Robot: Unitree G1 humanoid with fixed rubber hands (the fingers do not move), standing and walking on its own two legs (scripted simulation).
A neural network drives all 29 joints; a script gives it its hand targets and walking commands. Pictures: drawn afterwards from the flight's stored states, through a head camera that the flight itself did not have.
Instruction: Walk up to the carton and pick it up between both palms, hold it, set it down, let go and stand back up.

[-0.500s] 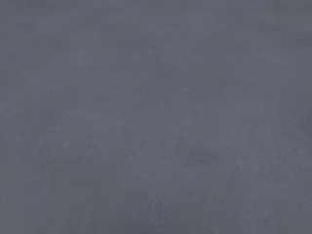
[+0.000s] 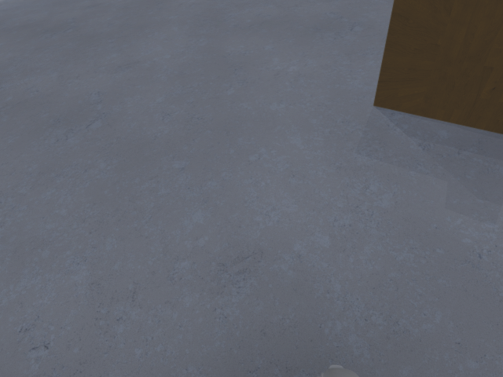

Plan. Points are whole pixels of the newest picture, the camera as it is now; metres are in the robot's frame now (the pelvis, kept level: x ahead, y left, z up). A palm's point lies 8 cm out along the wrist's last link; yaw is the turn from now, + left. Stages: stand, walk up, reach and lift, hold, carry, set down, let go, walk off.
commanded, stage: walk up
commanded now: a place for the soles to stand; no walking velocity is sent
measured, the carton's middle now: out of the picture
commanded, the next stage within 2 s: none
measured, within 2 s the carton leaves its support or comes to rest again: neither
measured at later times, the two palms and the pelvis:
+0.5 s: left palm (199, 230) +0.45 +0.16 -0.08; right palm out of the picture +0.14 -0.28 -0.08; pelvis +0.23 -0.04 +0.02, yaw -24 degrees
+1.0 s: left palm (276, 173) +0.62 -0.02 -0.09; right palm (500, 228) +0.43 -0.46 -0.09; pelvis +0.46 -0.20 +0.02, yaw -36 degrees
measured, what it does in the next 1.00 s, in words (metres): walks ahead, turning right: left foot, then right foot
